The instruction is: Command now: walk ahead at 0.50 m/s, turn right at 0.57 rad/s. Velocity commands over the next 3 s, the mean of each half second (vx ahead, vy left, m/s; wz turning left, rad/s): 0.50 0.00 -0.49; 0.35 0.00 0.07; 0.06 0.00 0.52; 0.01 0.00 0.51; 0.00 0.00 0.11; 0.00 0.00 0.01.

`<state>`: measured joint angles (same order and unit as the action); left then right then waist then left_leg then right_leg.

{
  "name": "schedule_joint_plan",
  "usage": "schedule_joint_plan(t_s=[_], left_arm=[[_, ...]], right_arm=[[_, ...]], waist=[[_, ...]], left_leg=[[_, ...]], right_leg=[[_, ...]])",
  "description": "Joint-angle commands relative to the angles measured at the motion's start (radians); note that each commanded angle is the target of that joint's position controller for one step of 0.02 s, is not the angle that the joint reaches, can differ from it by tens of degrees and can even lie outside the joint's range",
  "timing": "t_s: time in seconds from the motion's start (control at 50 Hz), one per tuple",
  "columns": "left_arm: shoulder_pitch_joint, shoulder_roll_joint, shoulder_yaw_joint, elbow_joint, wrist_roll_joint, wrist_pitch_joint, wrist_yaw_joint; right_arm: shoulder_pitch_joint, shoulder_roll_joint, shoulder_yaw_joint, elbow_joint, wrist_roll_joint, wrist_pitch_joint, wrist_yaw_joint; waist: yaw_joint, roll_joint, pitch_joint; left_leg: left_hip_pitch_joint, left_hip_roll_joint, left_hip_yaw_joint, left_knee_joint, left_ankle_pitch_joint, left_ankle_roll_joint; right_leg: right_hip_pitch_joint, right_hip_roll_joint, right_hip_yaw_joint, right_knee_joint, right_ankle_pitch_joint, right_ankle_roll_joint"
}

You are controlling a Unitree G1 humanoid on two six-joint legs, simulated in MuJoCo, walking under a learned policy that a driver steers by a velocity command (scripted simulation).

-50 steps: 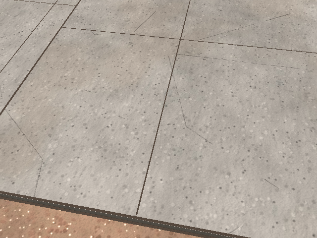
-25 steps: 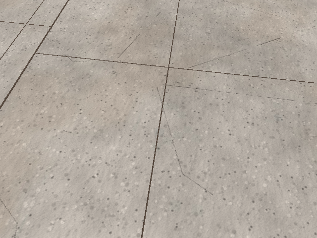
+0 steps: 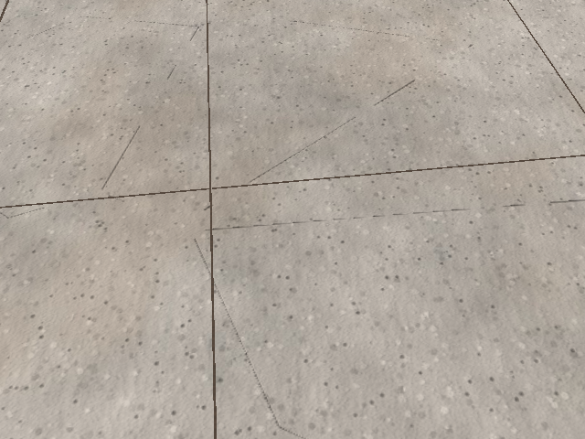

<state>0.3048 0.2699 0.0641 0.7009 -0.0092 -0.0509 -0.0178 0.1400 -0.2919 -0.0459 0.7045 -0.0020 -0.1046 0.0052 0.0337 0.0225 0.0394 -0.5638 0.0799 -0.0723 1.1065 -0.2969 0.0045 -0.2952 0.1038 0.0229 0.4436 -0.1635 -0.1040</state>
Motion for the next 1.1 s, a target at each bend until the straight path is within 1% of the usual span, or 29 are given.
schedule_joint_plan(t_s=[0.02,0.08,0.14,0.2,0.24,0.26,0.28,0.3,0.32,0.34,0.36,0.4,0.42,0.5,0.56,0.62,0.68,0.7,0.72,0.74,0.76,0.78,0.8,0.82,0.86,0.88,0.94,1.04,1.1], left_arm=[[-0.053,0.143,0.037,-0.088,-0.005,-0.019,0.018],[-0.012,0.172,0.048,-0.077,-0.009,-0.014,0.028],[0.038,0.19,0.056,-0.06,-0.02,-0.005,0.029],[0.038,0.175,0.054,-0.059,-0.02,0.001,0.03],[0.023,0.137,0.044,-0.066,-0.013,0.009,0.03],[0.029,0.076,0.023,-0.075,-0.006,0.006,0.027],[0.122,0.0,-0.001,-0.1,-0.01,0.0,0.025],[0.162,0.066,0.004,-0.113,-0.036,-0.006,0.027],[0.1,0.14,0.022,-0.091,-0.036,-0.002,0.032],[0.028,0.152,0.026,-0.097,-0.021,0.001,0.032],[-0.011,0.138,0.024,-0.101,-0.009,-0.001,0.031],[-0.029,0.108,0.021,-0.108,-0.012,-0.004,0.022],[-0.028,0.092,0.018,-0.106,-0.013,-0.003,0.019],[-0.118,0.05,-0.004,-0.131,0.002,-0.009,0.012],[-0.213,0.029,-0.018,-0.147,-0.002,-0.02,-0.001],[-0.296,0.035,-0.019,-0.166,-0.013,-0.025,-0.015],[-0.337,0.057,-0.012,-0.186,-0.017,-0.029,-0.026],[-0.323,0.071,-0.005,-0.185,-0.011,-0.033,-0.027],[-0.249,0.095,0.009,-0.166,0.001,-0.038,-0.024],[-0.123,0.133,0.029,-0.127,0.016,-0.041,-0.017],[0.023,0.2,0.046,-0.101,0.04,-0.041,-0.003],[0.057,0.265,0.051,-0.103,0.055,-0.027,0.006],[0.089,0.193,0.04,-0.099,0.044,-0.013,0.005],[0.027,0.153,0.024,-0.096,0.032,-0.01,0.005],[-0.089,0.096,0.008,-0.083,0.018,-0.016,0.002],[-0.135,0.086,0.006,-0.077,0.023,-0.019,0.001],[-0.215,0.104,0.017,-0.062,0.04,-0.031,0.007],[-0.223,0.139,0.03,-0.022,0.031,-0.011,0.04],[-0.207,0.169,0.04,-0.001,0.019,0.01,0.042]], right_arm=[[0.01,-0.051,-0.01,-0.052,-0.017,0.011,-0.005],[-0.101,-0.032,0.002,-0.073,-0.008,0.005,0.003],[-0.166,-0.059,-0.004,-0.092,0.01,-0.006,0.012],[-0.141,-0.107,-0.026,-0.092,0.018,-0.016,0.019],[-0.019,-0.124,-0.045,-0.06,0.017,-0.024,0.016],[0.1,-0.163,-0.061,-0.043,0.002,-0.029,0.009],[0.187,-0.249,-0.078,-0.039,-0.023,-0.022,0.002],[0.234,-0.243,-0.081,-0.007,-0.011,-0.012,0.014],[0.19,-0.16,-0.061,-0.021,0.0,-0.008,0.014],[0.156,-0.122,-0.048,-0.018,0.0,-0.004,0.012],[0.126,-0.095,-0.037,-0.016,-0.008,-0.001,0.012],[0.111,-0.069,-0.027,0.001,-0.015,-0.004,0.008],[0.119,-0.063,-0.027,0.012,-0.009,-0.008,0.008],[0.154,-0.111,-0.038,0.052,0.008,-0.011,0.002],[0.181,-0.138,-0.041,0.075,0.016,0.0,0.001],[0.236,-0.157,-0.042,0.106,0.024,0.012,0.003],[0.262,-0.173,-0.045,0.133,0.03,0.028,0.002],[0.26,-0.175,-0.045,0.139,0.03,0.036,0.0],[0.246,-0.183,-0.046,0.14,0.031,0.044,-0.003],[0.244,-0.173,-0.04,0.137,0.031,0.046,-0.006],[0.228,-0.129,-0.021,0.103,0.008,0.039,-0.008],[0.37,-0.004,0.022,0.096,-0.011,0.029,-0.002],[0.37,-0.106,-0.005,0.133,0.015,0.026,-0.005],[0.281,-0.15,-0.024,0.109,0.04,0.031,-0.007],[0.217,-0.119,-0.026,0.101,0.024,0.056,-0.022],[0.234,-0.105,-0.03,0.105,0.021,0.078,-0.026],[0.245,-0.064,-0.033,0.084,0.017,0.125,-0.038],[0.12,-0.055,-0.034,0.011,0.009,0.141,-0.018],[0.051,-0.071,-0.04,-0.032,0.01,0.151,0.0]], waist=[[-0.04,-0.049,-0.031],[0.009,-0.094,-0.024],[0.037,-0.113,-0.038],[0.01,-0.138,-0.053],[-0.056,-0.153,-0.084],[-0.109,-0.091,-0.169],[-0.086,0.171,-0.292],[-0.075,0.321,-0.295],[-0.101,0.178,-0.176],[-0.102,0.109,-0.1],[-0.09,0.073,-0.062],[-0.06,0.101,-0.031],[-0.055,0.104,-0.035],[-0.064,0.058,-0.021],[-0.096,0.06,-0.004],[-0.125,0.058,0.016],[-0.114,0.067,0.03],[-0.094,0.069,0.024],[-0.041,0.068,-0.024],[0.022,0.055,-0.113],[0.077,-0.009,-0.258],[0.026,-0.288,-0.422],[0.072,-0.215,-0.502],[0.059,-0.176,-0.351],[-0.005,-0.118,-0.198],[-0.042,-0.133,-0.162],[-0.09,-0.143,-0.119],[-0.062,-0.124,-0.101],[-0.036,-0.107,-0.087]], left_leg=[[-0.026,-0.001,0.034,-0.175,0.088,-0.043],[0.04,-0.037,0.033,-0.407,0.282,-0.066],[0.098,-0.066,0.015,-0.524,0.327,-0.072],[0.16,-0.065,-0.017,-0.582,0.256,-0.044],[0.317,-0.065,0.005,-0.634,0.195,-0.005],[0.506,0.039,-0.086,-0.649,0.14,0.044],[0.807,0.273,-0.443,-0.724,-0.035,0.158],[0.839,0.356,-0.772,-0.834,-0.371,0.241],[0.745,0.308,-0.68,-0.864,-0.429,0.214],[0.646,0.261,-0.523,-0.853,-0.29,0.183],[0.563,0.211,-0.406,-0.861,-0.153,0.176],[0.472,0.154,-0.27,-0.894,0.016,0.172],[0.466,0.144,-0.232,-0.907,0.071,0.181],[0.482,0.153,-0.134,-0.95,0.251,0.215],[0.473,0.131,-0.051,-0.96,0.3,0.198],[0.486,0.142,-0.022,-0.954,0.308,0.186],[0.558,0.182,-0.025,-0.92,0.372,0.167],[0.569,0.176,-0.026,-0.868,0.492,0.152],[0.57,0.148,-0.004,-0.764,0.678,0.127],[0.523,0.096,0.024,-0.61,0.774,0.093],[0.334,0.035,0.048,-0.371,0.529,0.044],[-0.019,-0.11,0.074,0.001,-0.269,-0.035],[-0.033,-0.102,-0.07,0.141,-0.37,-0.045],[-0.096,-0.066,-0.059,0.17,-0.329,-0.048],[-0.078,-0.005,-0.017,0.083,-0.216,-0.064],[0.003,0.012,-0.009,0.052,-0.175,-0.072],[0.086,0.001,0.024,0.001,-0.085,-0.094],[0.109,0.025,0.044,-0.211,0.102,-0.07],[0.112,0.02,0.069,-0.301,0.085,-0.052]], right_leg=[[-0.011,-0.213,0.261,-0.25,0.065,-0.186],[-0.039,-0.186,0.224,-0.23,0.019,-0.147],[-0.005,-0.211,0.278,-0.183,-0.057,-0.123],[0.055,-0.238,0.369,-0.09,-0.121,-0.094],[0.035,-0.201,0.374,0.027,-0.124,-0.053],[-0.038,-0.141,0.31,0.239,-0.163,-0.011],[-0.302,-0.016,0.161,0.577,-0.419,0.059],[-0.51,-0.054,0.13,0.788,-0.436,0.077],[-0.548,-0.097,0.148,0.866,-0.33,0.086],[-0.538,-0.121,0.12,0.868,-0.252,0.089],[-0.503,-0.14,0.118,0.828,-0.197,0.09],[-0.433,-0.172,0.113,0.747,-0.139,0.086],[-0.42,-0.173,0.101,0.714,-0.131,0.087],[-0.438,-0.197,0.054,0.492,-0.029,0.102],[-0.376,-0.191,0.012,0.301,0.102,0.106],[-0.313,-0.167,-0.018,0.185,0.155,0.101],[-0.285,-0.152,-0.02,0.112,0.107,0.066],[-0.23,-0.136,-0.021,0.076,0.087,0.052],[-0.104,-0.104,-0.041,0.026,0.113,0.032],[0.1,-0.092,-0.053,-0.011,0.214,0.007],[0.402,-0.248,0.079,0.063,0.5,-0.044],[0.741,-0.558,0.439,0.08,0.744,-0.212],[0.674,-0.561,0.503,0.037,0.705,-0.232],[0.565,-0.51,0.345,0.021,0.736,-0.195],[0.335,-0.423,0.182,-0.048,0.668,-0.14],[0.215,-0.398,0.122,-0.099,0.628,-0.128],[0.053,-0.399,0.023,-0.185,0.565,-0.147],[0.057,-0.396,-0.085,-0.227,0.349,-0.134],[0.108,-0.423,-0.094,-0.213,0.271,-0.131]])
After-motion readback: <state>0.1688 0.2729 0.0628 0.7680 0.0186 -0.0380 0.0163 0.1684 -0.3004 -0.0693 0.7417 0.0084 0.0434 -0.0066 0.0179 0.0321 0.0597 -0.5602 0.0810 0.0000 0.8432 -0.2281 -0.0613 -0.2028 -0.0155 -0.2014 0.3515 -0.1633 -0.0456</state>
